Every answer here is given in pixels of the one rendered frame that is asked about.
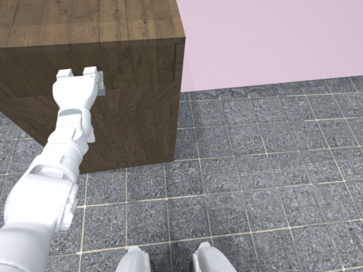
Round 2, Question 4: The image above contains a left robot hand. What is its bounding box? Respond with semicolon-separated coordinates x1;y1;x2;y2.
53;66;99;143

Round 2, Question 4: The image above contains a drawer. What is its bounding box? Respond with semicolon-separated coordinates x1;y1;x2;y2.
0;43;175;100

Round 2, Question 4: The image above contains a left robot forearm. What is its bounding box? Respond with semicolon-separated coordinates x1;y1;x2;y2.
3;105;91;223

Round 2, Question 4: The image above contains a right robot shin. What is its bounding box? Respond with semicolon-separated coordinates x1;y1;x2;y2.
197;242;210;251

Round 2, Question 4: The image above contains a left robot upper arm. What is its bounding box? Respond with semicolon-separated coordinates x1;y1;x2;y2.
0;173;79;272

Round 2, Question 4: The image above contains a left robot thigh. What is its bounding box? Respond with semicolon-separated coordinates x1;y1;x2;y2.
115;250;151;272

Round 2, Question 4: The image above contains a cabinet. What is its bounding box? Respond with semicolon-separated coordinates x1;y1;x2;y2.
0;0;185;174

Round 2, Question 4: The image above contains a handle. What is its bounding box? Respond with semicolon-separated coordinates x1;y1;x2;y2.
96;71;105;96

